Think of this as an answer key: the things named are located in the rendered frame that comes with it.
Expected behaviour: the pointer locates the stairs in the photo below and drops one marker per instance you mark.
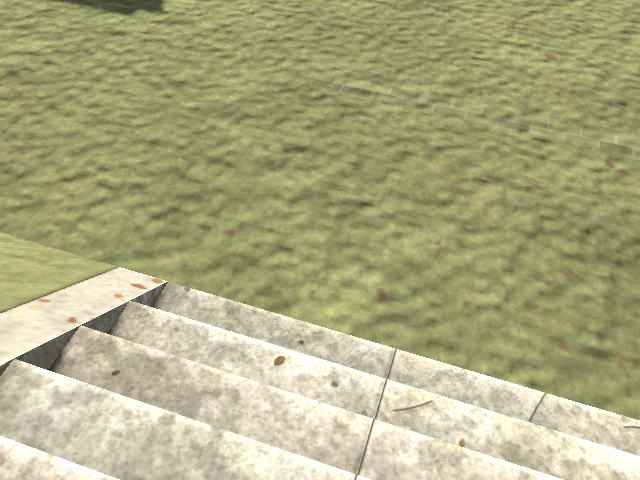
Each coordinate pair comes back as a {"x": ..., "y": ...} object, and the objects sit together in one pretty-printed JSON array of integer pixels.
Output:
[{"x": 200, "y": 387}]

